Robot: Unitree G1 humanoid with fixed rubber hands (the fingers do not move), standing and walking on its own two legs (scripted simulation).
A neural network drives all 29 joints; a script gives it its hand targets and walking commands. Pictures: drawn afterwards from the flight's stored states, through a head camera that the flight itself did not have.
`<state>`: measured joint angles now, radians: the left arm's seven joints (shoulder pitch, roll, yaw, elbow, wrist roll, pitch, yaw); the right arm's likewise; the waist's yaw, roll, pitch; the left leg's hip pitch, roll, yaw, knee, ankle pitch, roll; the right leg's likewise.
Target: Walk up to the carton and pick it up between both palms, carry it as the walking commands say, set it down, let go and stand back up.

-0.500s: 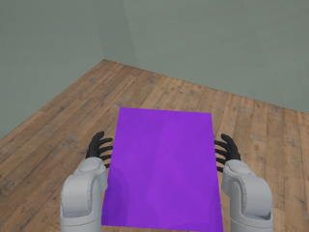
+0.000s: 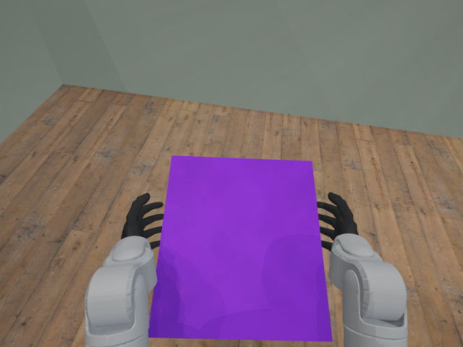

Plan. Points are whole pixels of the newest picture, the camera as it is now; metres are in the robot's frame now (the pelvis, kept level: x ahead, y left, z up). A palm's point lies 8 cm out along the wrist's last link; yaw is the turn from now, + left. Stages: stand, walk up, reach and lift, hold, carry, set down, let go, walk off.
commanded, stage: carry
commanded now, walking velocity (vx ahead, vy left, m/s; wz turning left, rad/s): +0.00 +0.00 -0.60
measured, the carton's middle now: (237, 248) +0.29 +0.00 +0.01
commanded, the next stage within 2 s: none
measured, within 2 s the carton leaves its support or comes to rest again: neither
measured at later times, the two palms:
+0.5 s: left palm (231, 254) +0.25 +0.02 +0.08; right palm (458, 344) +0.14 -0.27 +0.08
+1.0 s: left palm (299, 294) +0.19 -0.07 +0.10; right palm out of the picture -0.01 -0.31 +0.09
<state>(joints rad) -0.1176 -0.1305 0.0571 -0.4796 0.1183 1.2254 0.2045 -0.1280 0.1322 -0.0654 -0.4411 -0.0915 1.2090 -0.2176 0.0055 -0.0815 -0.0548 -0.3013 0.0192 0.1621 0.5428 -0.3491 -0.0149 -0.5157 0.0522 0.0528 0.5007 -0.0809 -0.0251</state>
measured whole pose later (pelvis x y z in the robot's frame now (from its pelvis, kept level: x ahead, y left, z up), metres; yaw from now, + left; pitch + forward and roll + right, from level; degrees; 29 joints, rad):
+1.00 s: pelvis -0.12 -0.03 +0.00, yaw -38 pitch +3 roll -2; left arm -0.18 -0.14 0.06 -0.40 0.11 1.25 0.21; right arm -0.14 0.13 -0.10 -0.44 -0.12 1.25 -0.20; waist 0.03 0.04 -0.07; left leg -0.47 0.22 0.19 0.83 -0.50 -0.10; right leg -0.34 0.02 -0.10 0.57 -0.28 -0.04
